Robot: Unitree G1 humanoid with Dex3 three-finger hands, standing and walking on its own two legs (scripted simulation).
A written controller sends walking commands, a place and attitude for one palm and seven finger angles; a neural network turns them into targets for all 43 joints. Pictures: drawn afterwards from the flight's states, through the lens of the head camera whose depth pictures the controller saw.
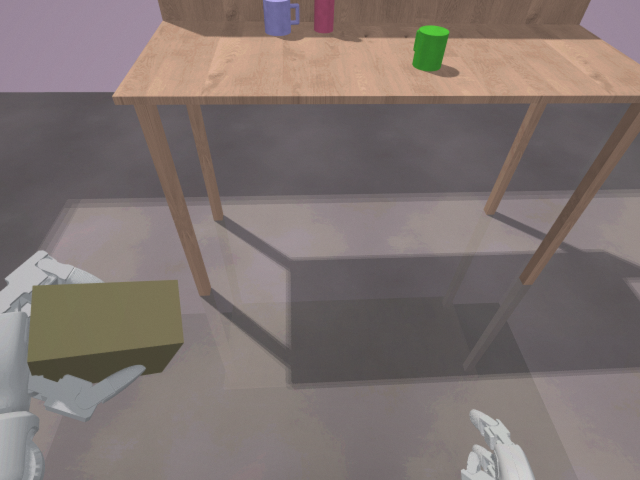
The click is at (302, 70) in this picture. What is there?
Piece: table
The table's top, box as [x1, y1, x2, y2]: [112, 21, 639, 104]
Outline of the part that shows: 112,96 115,104 639,102 639,64 580,25 334,22 333,30 331,32 318,33 313,30 313,22 300,22 297,25 291,25 291,32 289,34 284,36 272,36 264,32 263,22 256,21 162,21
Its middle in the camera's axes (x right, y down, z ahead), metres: +0.20 -0.52 +1.11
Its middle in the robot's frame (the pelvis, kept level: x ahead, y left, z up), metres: +1.19 -0.13 +0.04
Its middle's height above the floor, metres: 0.81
